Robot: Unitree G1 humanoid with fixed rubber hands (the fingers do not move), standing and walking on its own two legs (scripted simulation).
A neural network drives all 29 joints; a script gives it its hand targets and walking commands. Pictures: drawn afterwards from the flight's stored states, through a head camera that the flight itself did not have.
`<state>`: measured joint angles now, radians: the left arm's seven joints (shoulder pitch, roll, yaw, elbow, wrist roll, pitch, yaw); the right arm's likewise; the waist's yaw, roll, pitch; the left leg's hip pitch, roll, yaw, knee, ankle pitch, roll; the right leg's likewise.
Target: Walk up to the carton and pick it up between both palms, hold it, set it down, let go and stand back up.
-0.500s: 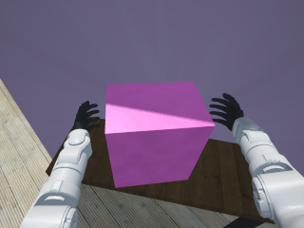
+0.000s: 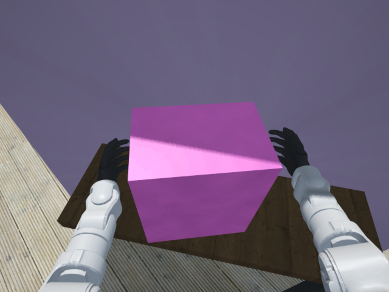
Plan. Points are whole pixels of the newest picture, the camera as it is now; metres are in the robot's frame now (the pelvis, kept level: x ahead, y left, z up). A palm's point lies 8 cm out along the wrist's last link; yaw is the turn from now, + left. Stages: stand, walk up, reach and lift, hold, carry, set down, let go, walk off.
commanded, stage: reach and lift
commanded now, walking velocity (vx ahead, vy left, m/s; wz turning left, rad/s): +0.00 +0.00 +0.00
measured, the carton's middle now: (196, 178) +0.38 +0.03 +0.01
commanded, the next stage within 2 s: none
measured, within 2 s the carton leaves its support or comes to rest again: leaves its support in 1.54 s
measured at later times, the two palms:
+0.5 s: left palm (116, 171) +0.35 +0.20 +0.04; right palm (273, 161) +0.41 -0.14 +0.05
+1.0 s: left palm (117, 172) +0.35 +0.19 +0.04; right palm (274, 160) +0.41 -0.14 +0.05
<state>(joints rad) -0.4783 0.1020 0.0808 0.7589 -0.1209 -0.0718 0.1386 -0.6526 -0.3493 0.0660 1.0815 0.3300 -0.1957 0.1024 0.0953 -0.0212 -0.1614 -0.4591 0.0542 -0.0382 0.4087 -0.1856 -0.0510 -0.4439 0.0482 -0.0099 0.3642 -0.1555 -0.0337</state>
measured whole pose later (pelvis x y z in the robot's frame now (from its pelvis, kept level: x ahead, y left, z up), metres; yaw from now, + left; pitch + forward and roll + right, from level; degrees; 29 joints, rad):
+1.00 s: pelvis +0.00 +0.00 +0.00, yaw +1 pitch +11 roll -1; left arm -0.55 -0.01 0.18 0.86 0.01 -0.16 0.20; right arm -0.73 -0.20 -0.04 1.14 0.18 -0.19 -0.01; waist 0.09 0.02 -0.13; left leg -0.42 0.05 -0.04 0.41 -0.19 -0.05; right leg -0.40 0.04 -0.02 0.37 -0.16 -0.03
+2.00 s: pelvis -0.01 +0.00 +0.01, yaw +2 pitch +6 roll +0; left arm -0.49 -0.04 0.24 0.74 0.15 -0.12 0.13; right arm -0.60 -0.12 -0.18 0.99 -0.04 -0.21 -0.03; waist 0.05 -0.03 -0.12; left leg -0.29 0.05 -0.04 0.30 -0.12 -0.05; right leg -0.27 0.03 -0.04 0.28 -0.12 -0.04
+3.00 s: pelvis -0.02 +0.02 +0.01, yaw +3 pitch -3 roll -1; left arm -0.63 0.04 0.29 0.28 0.19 0.61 0.02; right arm -0.72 -0.11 -0.09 0.62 0.16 0.35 -0.13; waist -0.07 -0.04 -0.07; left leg -0.11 0.02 -0.04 0.32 -0.15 -0.02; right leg -0.07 0.00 -0.04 0.27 -0.14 0.00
